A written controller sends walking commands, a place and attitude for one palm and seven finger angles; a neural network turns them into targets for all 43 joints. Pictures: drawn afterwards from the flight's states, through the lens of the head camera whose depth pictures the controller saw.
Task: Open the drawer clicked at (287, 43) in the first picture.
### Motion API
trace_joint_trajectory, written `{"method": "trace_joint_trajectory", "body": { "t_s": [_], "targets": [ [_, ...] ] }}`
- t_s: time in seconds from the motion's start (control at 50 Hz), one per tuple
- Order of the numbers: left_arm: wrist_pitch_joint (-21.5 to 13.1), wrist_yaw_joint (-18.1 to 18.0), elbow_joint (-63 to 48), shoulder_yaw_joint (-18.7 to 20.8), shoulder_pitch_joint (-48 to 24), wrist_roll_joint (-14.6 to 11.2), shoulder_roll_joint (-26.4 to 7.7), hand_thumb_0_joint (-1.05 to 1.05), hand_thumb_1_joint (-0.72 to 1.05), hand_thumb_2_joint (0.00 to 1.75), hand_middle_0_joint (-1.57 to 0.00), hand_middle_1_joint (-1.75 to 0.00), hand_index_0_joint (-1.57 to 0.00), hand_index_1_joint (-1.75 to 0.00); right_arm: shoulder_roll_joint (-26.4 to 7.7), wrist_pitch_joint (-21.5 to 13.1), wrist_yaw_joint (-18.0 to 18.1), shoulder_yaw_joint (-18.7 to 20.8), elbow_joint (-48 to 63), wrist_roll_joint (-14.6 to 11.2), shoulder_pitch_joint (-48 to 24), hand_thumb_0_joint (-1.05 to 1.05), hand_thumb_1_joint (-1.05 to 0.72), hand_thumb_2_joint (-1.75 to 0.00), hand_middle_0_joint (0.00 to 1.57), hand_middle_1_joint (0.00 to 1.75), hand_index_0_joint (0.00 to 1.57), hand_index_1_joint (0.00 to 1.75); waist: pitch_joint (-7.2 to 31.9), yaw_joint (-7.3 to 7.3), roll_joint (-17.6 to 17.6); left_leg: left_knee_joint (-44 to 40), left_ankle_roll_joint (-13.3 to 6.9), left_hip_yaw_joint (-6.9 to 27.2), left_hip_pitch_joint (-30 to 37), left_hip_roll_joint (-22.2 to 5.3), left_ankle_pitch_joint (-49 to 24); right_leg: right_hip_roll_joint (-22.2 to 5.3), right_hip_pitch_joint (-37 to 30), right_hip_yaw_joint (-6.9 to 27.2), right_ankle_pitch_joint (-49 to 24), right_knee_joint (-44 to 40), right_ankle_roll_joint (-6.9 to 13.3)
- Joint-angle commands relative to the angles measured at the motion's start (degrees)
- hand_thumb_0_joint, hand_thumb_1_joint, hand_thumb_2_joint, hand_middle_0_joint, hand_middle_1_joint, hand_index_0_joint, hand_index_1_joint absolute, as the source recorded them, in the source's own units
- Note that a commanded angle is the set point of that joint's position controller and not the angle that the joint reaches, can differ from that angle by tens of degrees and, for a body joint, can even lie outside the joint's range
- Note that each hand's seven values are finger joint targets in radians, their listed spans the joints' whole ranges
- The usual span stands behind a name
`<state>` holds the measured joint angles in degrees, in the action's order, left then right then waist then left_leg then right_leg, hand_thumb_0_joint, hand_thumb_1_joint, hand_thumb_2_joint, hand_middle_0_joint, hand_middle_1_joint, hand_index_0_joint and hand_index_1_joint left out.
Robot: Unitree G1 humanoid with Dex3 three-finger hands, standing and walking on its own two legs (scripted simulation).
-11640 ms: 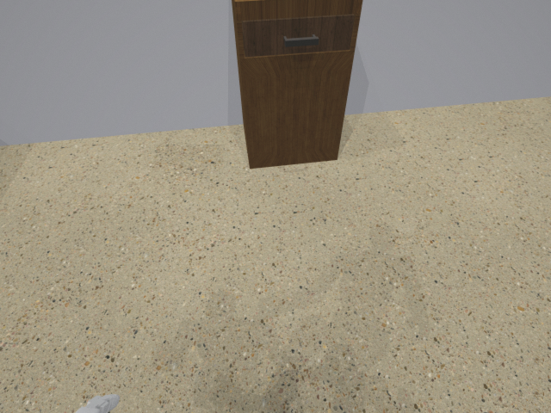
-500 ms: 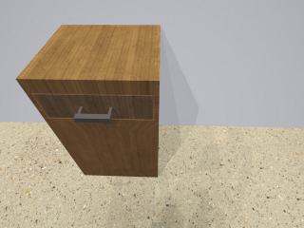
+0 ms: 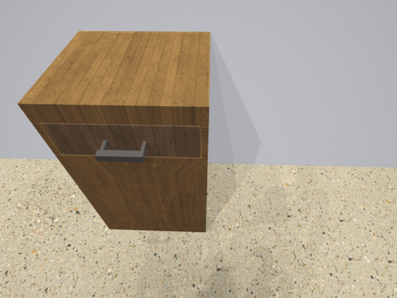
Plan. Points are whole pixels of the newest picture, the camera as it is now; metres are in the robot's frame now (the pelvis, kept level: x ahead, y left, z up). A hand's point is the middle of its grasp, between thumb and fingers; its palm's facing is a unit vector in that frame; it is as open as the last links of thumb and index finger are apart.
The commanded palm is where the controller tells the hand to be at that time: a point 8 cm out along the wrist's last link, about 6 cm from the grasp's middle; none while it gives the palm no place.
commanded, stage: look again from close up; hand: left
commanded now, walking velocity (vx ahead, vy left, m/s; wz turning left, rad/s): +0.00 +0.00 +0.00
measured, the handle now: (122, 150) +0.51 +0.27 -0.07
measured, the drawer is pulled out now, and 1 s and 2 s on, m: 0.00 0.00 0.00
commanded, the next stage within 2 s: raise the hand with hooked fingers in 0.10 s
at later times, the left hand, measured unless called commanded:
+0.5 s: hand (114, 258) +0.20 +0.19 -0.03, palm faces -0.04 -0.48 -0.87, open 7.9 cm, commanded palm +0.12 +0.22 -0.03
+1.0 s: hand (90, 253) +0.20 +0.23 -0.01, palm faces +0.04 -0.14 -0.99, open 10.8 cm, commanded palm +0.16 +0.24 +0.04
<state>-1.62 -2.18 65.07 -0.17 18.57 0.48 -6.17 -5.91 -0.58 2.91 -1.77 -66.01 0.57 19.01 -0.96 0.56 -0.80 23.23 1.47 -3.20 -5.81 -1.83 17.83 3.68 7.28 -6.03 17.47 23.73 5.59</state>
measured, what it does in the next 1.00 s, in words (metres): shifts its weight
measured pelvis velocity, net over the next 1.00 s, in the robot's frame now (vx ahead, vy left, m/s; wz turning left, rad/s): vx -0.08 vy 0.04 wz -0.03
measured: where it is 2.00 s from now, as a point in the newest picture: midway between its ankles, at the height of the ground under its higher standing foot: outside the picture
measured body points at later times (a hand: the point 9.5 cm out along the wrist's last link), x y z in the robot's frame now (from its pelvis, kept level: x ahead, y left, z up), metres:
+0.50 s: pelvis -0.04 +0.03 -0.02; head -0.02 -0.02 +0.43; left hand +0.19 +0.21 +0.02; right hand +0.14 -0.24 -0.12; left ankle -0.07 +0.14 -0.74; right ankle -0.05 -0.05 -0.74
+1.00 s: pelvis -0.08 +0.04 -0.02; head -0.07 +0.01 +0.42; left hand +0.19 +0.24 +0.04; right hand +0.12 -0.15 -0.13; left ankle -0.07 +0.14 -0.74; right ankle -0.05 -0.05 -0.74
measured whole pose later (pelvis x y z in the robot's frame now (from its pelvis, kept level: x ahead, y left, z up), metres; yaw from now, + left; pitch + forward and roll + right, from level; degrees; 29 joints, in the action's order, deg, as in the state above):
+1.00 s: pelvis -0.08 +0.04 -0.02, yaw -2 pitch +4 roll +1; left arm 10.1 -19.2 9.7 -11.6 2.7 59.1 -15.3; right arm -9.6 6.9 1.8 -3.3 -34.8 1.0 6.5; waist 3.8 4.1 -3.1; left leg 40.4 -1.8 -2.7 -25.0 1.6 19.8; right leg 0.1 27.9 -3.5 18.4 41.7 3.0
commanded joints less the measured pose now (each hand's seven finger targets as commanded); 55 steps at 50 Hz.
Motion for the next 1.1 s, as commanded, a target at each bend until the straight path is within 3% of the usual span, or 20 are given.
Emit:
{"method": "trace_joint_trajectory", "body": {
  "t_s": [0.0,0.16,0.18,0.2,0.22,0.24,0.26,0.28,0.32,0.38,0.42,0.48,0.54,0.58,0.62,0.7,0.76,0.84,0.94,1.08],
  "targets": [
    [-0.3,-0.4,-0.9,0.7,5.8,-0.2,-5.0,0.00,0.90,0.90,-0.20,-0.30,-0.20,-0.30,-3.9,-0.8,0.4,0.4,0.2,0.1,6.0,0.00,-0.90,-0.90,0.20,0.30,0.20,0.30,-2.8,-0.09,1.9,-1.9,-2.9,3.0,-4.3,-3.9,-13.6,-10.3,-2.0,8.9,-25.7,-3.2,-3.3],
    [-0.2,-0.4,-0.7,0.6,5.9,-0.2,-4.5,0.00,0.90,0.90,-0.20,-0.30,-0.20,-0.30,-3.8,-0.8,0.5,0.5,0.1,0.1,5.9,0.00,-0.90,-0.90,0.20,0.30,0.20,0.30,-3.7,-0.14,0.2,-2.1,-3.1,3.5,-3.7,-4.2,-14.7,-10.0,-0.6,8.7,-23.1,-3.3,-2.9],
    [-1.7,-2.9,0.7,1.8,9.8,0.5,-9.0,0.00,0.90,0.90,-0.20,-0.30,-0.20,-0.30,-7.3,-1.1,-0.4,2.5,4.3,-0.8,-2.1,0.00,-0.90,-0.90,0.20,0.30,0.20,0.30,-8.0,2.31,8.6,13.8,-0.5,-2.8,-14.3,-2.0,-0.7,-14.2,-0.1,14.6,-62.6,-3.9,-12.4],
    [-12.4,-0.9,-83.9,-6.9,-33.3,4.7,-21.7,0.00,0.88,0.89,-0.20,-0.32,-0.20,-0.32,-17.3,-10.7,2.6,1.6,26.4,-3.5,-5.2,0.00,-0.90,-0.90,0.20,0.30,0.20,0.30,19.4,-2.67,-11.3,3.8,-5.1,-0.9,3.6,1.7,-14.2,-11.0,-2.3,20.0,-49.2,2.9,-4.0],
    [-7.0,-5.4,-70.4,-2.2,-15.8,5.6,-19.8,0.00,0.85,0.88,-0.20,-0.33,-0.20,-0.33,-12.3,-14.6,4.8,2.1,23.2,-2.3,-8.8,0.00,-0.90,-0.90,0.20,0.30,0.20,0.30,20.3,-0.26,-23.1,2.0,-5.6,0.2,5.7,1.6,-32.4,-7.5,-4.3,15.3,-35.8,6.0,-1.7],
    [-3.2,-9.1,-70.1,-1.0,-14.3,2.9,-18.2,0.00,0.83,0.87,-0.21,-0.34,-0.21,-0.34,-13.0,-15.9,4.9,3.3,21.0,-3.7,-8.3,0.00,-0.90,-0.90,0.20,0.30,0.20,0.30,12.3,0.07,-21.7,2.5,-3.4,1.7,2.3,0.2,-33.4,-6.0,4.3,10.9,-20.5,4.1,-2.2],
    [3.2,-9.6,-53.5,-6.4,4.5,5.4,-6.8,0.00,0.81,0.86,-0.21,-0.36,-0.21,-0.36,-9.9,-15.2,4.6,3.3,20.1,-4.0,-7.2,0.00,-0.90,-0.90,0.20,0.30,0.20,0.30,9.1,-0.14,-8.7,3.2,-4.2,2.8,-1.8,-0.9,-32.6,-5.5,5.7,8.8,-20.3,4.2,-2.9],
    [2.7,-9.4,-67.0,-9.2,-4.3,6.4,-6.3,0.00,0.78,0.85,-0.21,-0.37,-0.21,-0.37,-11.3,-15.5,4.1,3.6,24.9,-5.1,-8.6,0.00,-0.90,-0.90,0.20,0.30,0.20,0.30,5.4,-0.90,0.0,4.4,-4.9,4.5,-4.3,-0.6,-30.3,-5.5,7.1,8.1,-23.6,4.8,-3.6],
    [1.7,-11.1,-70.0,-11.7,-0.6,16.0,-6.9,0.00,0.74,0.83,-0.21,-0.40,-0.21,-0.40,-14.5,-16.9,3.5,4.4,27.0,-2.9,-7.7,0.00,-0.90,-0.90,0.20,0.30,0.20,0.30,11.1,-1.57,9.9,9.7,-6.1,3.8,-4.4,1.2,-26.6,-5.6,11.6,9.4,-29.4,8.2,-4.0],
    [2.9,-15.8,-65.8,-16.3,0.5,32.5,-3.8,0.00,0.67,0.80,-0.22,-0.45,-0.22,-0.45,-15.0,-13.8,0.8,5.0,31.7,0.5,-7.9,0.00,-0.90,-0.90,0.20,0.30,0.20,0.30,12.9,-2.58,14.2,13.5,-4.8,5.5,-12.3,3.8,-21.1,-4.6,18.3,7.4,-20.9,11.8,-4.1],
    [4.2,-19.0,-62.3,-16.0,12.3,42.2,-3.0,0.00,0.62,0.78,-0.22,-0.48,-0.22,-0.48,-15.7,-9.9,-1.7,6.0,36.6,1.9,-12.0,0.00,-0.90,-0.90,0.20,0.30,0.20,0.30,10.0,1.17,14.1,13.5,-3.7,4.8,-16.2,4.7,-13.8,-3.6,19.5,7.1,-10.8,10.7,-3.0],
    [3.5,-21.4,-64.3,-9.9,19.5,53.7,-9.0,0.00,0.55,0.75,-0.22,-0.53,-0.22,-0.53,-15.0,-2.5,-5.8,5.7,39.4,2.1,-16.3,0.00,-0.90,-0.90,0.20,0.30,0.20,0.30,11.4,6.91,15.6,14.9,-2.0,2.1,-27.4,5.1,-11.9,-4.7,14.6,10.8,-18.8,15.2,-1.8],
    [2.8,-25.1,-69.6,-3.3,8.2,60.5,-15.9,0.00,0.48,0.72,-0.23,-0.57,-0.23,-0.57,-13.9,2.2,-6.9,4.9,43.6,0.9,-20.9,0.00,-0.90,-0.90,0.20,0.30,0.20,0.30,13.2,8.52,8.2,16.1,-1.9,1.6,-29.3,6.4,-6.9,-4.5,14.3,13.8,-8.6,16.5,-0.7],
    [4.8,-28.5,-73.6,-5.6,0.9,63.6,-14.2,0.00,0.43,0.70,-0.23,-0.60,-0.23,-0.60,-12.4,5.2,-6.7,4.6,46.1,1.0,-22.2,0.00,-0.90,-0.90,0.20,0.30,0.20,0.30,14.7,7.81,-2.4,17.1,-2.0,0.9,-25.1,6.8,-6.1,-3.5,17.5,13.7,-4.3,17.2,0.2],
    [6.8,-31.2,-75.0,-6.6,-9.5,65.7,-14.0,0.00,0.39,0.68,-0.24,-0.63,-0.24,-0.63,-11.8,6.3,-5.6,4.5,46.7,1.2,-22.1,0.00,-0.90,-0.90,0.20,0.30,0.20,0.30,18.5,6.11,-5.2,18.5,-2.5,1.6,-21.7,6.5,-5.9,-2.5,20.1,14.1,-3.6,17.5,0.3],
    [9.8,-34.7,-72.0,-6.9,-22.3,68.7,-14.3,0.00,0.29,0.64,-0.24,-0.69,-0.24,-0.69,-11.1,6.1,-3.5,3.9,44.1,2.0,-22.8,0.00,-0.90,-0.90,0.20,0.30,0.20,0.30,18.2,2.49,-1.7,20.1,-3.2,3.4,-20.2,5.9,-1.4,-2.7,23.9,14.9,2.8,14.7,-1.0],
    [10.0,-32.0,-71.4,-8.5,-29.2,63.1,-14.0,0.00,0.22,0.61,-0.25,-0.74,-0.25,-0.74,-11.2,4.9,-1.4,3.8,42.6,1.6,-23.4,0.00,-0.90,-0.90,0.20,0.30,0.20,0.30,16.3,-0.73,2.2,18.2,-4.1,3.9,-20.1,5.5,2.8,-3.0,21.1,12.5,5.6,11.1,-2.8],
    [11.1,-23.7,-67.5,-13.1,-27.7,57.1,-10.5,0.00,0.13,0.57,-0.25,-0.80,-0.25,-0.80,-11.3,3.7,0.5,2.6,42.0,0.8,-24.3,0.00,-0.90,-0.90,0.20,0.30,0.20,0.30,13.8,-0.88,5.7,14.4,-4.4,4.1,-18.8,5.1,3.4,-4.0,17.7,10.3,6.2,7.7,-3.9],
    [11.7,-16.8,-62.5,-7.2,-18.6,59.5,-16.7,0.00,0.01,0.52,-0.26,-0.87,-0.26,-0.87,-12.1,4.3,-0.1,1.8,41.2,0.6,-21.7,0.00,-0.90,-0.90,0.20,0.30,0.20,0.30,13.3,4.21,4.4,9.9,-3.4,3.7,-19.1,4.4,-1.6,-4.1,11.3,9.3,1.7,8.0,-2.7],
    [7.7,-20.4,-73.7,-0.6,-20.1,61.2,-20.5,0.00,-0.15,0.45,-0.27,-0.98,-0.27,-0.98,-11.9,3.9,-1.3,3.1,41.9,1.1,-20.8,0.00,-0.90,-0.90,0.20,0.30,0.20,0.30,16.8,5.99,-2.6,7.6,-2.8,4.2,-15.0,4.2,-9.8,-3.2,7.1,9.1,-8.1,9.9,-1.4]
  ]
}}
